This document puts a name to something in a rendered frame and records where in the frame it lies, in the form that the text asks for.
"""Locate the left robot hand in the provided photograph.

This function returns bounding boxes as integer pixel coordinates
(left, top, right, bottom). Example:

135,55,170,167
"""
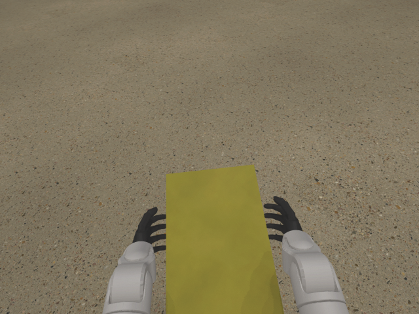
132,207,166,253

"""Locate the right robot hand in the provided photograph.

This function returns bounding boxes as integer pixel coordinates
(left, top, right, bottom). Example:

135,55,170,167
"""
264,196,302,242

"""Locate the robot left forearm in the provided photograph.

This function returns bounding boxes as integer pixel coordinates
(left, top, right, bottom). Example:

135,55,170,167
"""
102,241,156,314

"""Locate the robot right forearm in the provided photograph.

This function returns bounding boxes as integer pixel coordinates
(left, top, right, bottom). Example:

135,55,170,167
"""
282,230,349,314

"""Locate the carton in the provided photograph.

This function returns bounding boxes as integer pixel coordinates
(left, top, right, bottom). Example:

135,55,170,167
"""
166,165,284,314

